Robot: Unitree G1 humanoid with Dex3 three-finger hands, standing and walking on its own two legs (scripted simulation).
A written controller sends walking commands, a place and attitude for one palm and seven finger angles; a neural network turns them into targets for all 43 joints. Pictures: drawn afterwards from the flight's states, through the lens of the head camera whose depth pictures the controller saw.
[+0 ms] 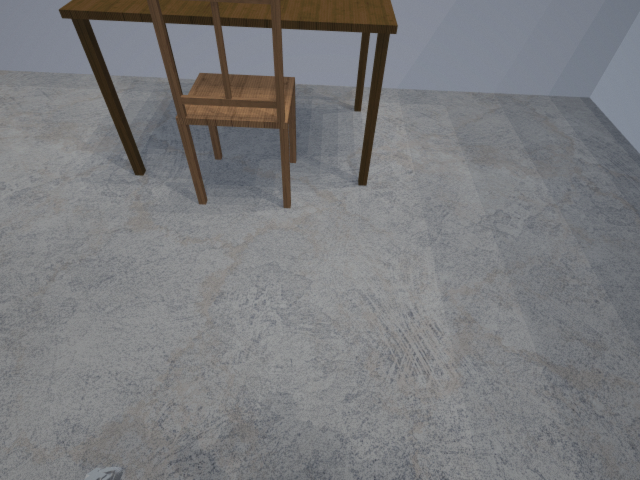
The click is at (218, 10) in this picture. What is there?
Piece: chair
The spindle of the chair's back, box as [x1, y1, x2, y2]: [210, 2, 231, 98]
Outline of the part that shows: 210,2 225,97 230,98 231,94 217,2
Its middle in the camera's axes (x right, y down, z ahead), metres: -0.34 -0.62 +1.30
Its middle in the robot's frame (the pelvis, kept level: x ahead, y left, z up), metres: +1.37 +0.40 -0.08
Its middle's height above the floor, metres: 0.69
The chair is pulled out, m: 0.00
